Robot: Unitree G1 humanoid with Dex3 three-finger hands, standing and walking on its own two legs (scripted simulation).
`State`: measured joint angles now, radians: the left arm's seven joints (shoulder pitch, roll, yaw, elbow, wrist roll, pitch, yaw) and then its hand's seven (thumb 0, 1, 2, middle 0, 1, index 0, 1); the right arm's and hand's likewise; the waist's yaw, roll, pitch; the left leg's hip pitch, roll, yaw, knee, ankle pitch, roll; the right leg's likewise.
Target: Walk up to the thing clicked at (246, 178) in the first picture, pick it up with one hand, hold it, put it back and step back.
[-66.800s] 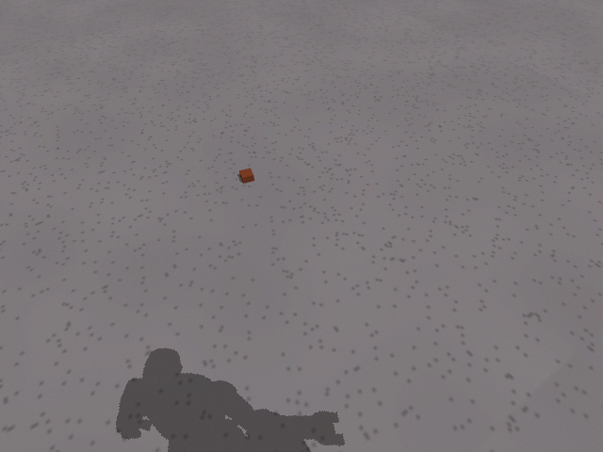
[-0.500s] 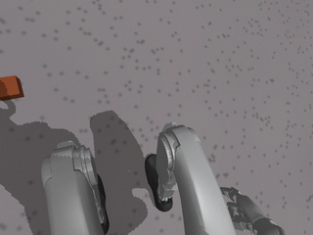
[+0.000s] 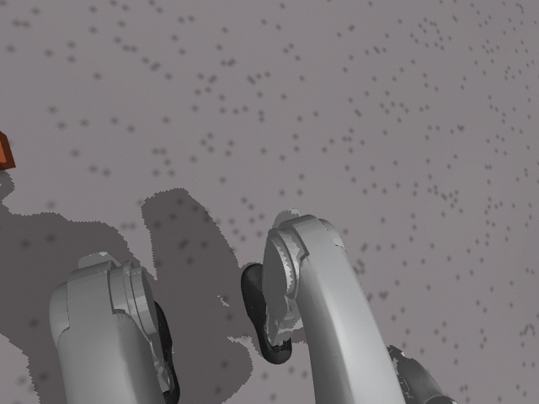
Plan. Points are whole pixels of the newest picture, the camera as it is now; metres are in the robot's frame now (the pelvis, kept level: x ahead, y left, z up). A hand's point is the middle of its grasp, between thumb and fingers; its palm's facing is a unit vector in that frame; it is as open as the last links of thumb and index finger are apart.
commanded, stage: home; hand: left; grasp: from above
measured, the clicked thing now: out of the picture +0.50 +0.37 -0.31
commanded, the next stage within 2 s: none
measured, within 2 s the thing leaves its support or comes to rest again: neither
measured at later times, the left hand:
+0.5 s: hand out of the picture +0.32 +0.34 +0.03, palm faces -0.20 -0.68 -0.71, open 7.8 cm
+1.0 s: hand out of the picture +0.25 +0.24 +0.25, palm faces +0.22 -0.94 -0.26, open 7.4 cm
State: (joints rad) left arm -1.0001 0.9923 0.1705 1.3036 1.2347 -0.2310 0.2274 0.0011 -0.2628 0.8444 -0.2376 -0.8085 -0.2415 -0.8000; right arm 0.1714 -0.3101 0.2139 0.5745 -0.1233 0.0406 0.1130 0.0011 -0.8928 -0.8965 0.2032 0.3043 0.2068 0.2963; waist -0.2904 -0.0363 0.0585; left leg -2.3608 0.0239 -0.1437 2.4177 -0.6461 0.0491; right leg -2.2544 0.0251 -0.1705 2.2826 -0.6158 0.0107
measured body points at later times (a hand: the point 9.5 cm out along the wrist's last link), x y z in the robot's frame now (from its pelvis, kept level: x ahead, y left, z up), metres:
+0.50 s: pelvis +0.01 +0.00 +0.14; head +0.19 +0.08 +0.55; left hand +0.33 +0.37 +0.08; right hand +0.20 -0.24 +0.03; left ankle +0.08 +0.12 -0.29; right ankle +0.12 -0.11 -0.29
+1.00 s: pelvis +0.06 +0.00 +0.33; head +0.13 +0.04 +0.78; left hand +0.23 +0.29 +0.27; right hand +0.26 -0.21 +0.25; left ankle +0.08 +0.12 -0.29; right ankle +0.12 -0.11 -0.29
